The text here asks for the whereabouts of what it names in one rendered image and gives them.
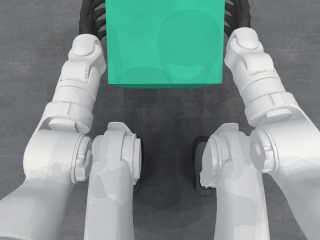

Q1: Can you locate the robot left shin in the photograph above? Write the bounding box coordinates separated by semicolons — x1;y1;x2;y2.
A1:
91;122;138;185

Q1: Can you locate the carton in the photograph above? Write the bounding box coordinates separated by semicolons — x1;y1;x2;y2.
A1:
105;0;225;89

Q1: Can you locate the robot left hand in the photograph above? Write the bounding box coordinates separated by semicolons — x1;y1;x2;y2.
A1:
79;0;107;41

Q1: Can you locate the robot right hand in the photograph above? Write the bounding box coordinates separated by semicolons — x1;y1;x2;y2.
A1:
224;0;251;39

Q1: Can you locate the robot right forearm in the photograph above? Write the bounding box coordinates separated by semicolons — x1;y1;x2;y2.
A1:
224;27;320;134

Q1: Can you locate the left robot upper arm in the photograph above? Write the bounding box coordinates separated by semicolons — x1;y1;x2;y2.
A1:
0;129;93;240

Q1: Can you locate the robot left forearm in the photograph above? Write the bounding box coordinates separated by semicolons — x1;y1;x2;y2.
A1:
23;34;107;176

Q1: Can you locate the robot left thigh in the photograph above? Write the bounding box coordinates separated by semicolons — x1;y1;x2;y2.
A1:
83;130;142;240

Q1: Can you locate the right robot upper arm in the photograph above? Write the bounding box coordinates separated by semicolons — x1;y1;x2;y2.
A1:
249;118;320;240

